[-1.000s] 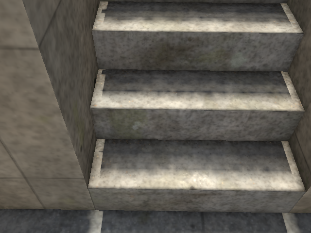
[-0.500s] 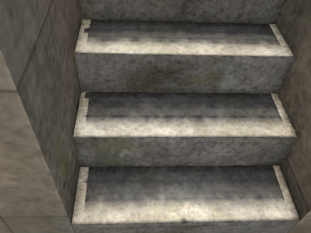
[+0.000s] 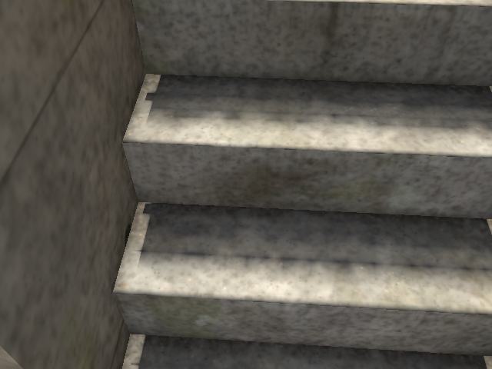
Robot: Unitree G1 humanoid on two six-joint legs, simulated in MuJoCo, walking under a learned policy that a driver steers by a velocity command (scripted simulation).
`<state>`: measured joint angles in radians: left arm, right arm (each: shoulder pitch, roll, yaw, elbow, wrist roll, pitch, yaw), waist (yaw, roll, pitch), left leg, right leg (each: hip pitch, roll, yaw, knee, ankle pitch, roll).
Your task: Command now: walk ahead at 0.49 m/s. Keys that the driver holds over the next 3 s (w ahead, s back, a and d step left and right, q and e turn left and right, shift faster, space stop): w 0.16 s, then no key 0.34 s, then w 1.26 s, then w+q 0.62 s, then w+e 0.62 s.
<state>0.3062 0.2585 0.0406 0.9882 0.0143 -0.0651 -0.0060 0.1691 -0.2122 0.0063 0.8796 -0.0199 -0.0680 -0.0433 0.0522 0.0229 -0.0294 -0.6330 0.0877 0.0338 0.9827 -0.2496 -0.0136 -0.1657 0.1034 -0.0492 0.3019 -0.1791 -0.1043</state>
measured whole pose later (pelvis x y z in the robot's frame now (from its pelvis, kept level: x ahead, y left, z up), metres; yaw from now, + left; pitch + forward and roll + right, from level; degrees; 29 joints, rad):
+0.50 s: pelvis +0.11 -0.01 +0.01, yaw -2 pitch +3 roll +0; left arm 0.02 0.10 -0.02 0.59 0.05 0.05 0.04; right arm 0.50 -0.14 0.00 1.02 -0.03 -0.09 -0.08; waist -0.06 -0.04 0.10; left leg -0.11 0.01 0.07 0.26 -0.20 0.03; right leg -1.13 -0.01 0.01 2.06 -0.56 -0.02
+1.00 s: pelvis +0.30 -0.14 +0.16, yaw -1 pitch +3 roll -1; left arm 0.47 0.15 0.02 0.97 0.14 -0.05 -0.04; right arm 0.00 -0.14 0.02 0.64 0.00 -0.03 0.06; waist 0.07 0.04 -0.04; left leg -1.20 -0.15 -0.21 2.19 -0.06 0.20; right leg -0.38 0.05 -0.13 0.78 -0.46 -0.10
